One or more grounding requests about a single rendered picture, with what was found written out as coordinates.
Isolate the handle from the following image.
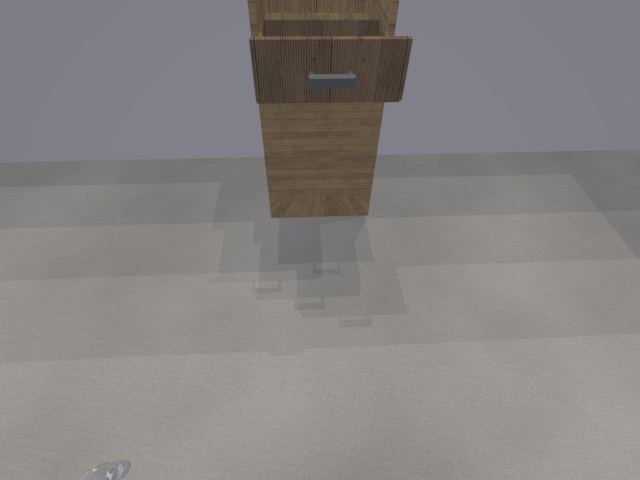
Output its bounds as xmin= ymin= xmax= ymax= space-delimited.
xmin=309 ymin=70 xmax=356 ymax=89

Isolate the drawer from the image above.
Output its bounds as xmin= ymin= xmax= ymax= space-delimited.
xmin=249 ymin=20 xmax=413 ymax=104

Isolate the left robot hand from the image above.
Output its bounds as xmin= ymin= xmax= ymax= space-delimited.
xmin=81 ymin=460 xmax=131 ymax=480

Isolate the cabinet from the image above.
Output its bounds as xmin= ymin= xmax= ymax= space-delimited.
xmin=247 ymin=0 xmax=399 ymax=218

